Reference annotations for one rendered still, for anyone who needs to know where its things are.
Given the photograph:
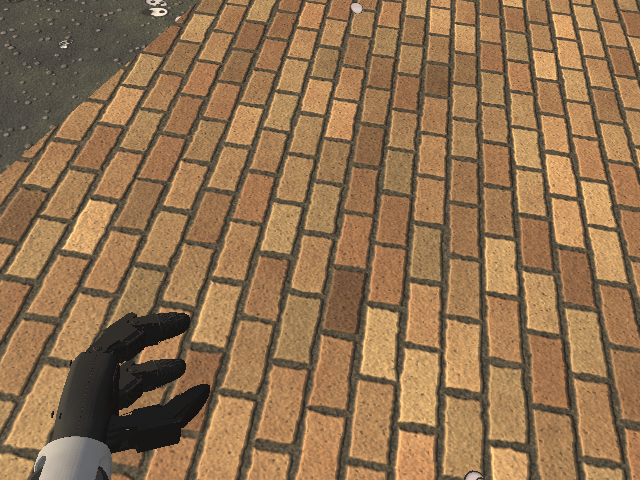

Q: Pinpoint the robot left hand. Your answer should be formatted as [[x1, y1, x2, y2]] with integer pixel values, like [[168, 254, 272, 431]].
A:
[[51, 312, 210, 454]]

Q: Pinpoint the robot left forearm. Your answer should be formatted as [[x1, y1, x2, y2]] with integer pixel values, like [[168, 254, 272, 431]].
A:
[[28, 436, 112, 480]]

